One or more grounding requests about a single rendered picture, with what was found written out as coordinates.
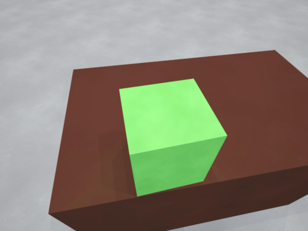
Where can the pedestal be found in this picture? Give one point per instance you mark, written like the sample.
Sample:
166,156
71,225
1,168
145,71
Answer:
260,100

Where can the carton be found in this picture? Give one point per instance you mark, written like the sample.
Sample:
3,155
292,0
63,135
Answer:
173,135

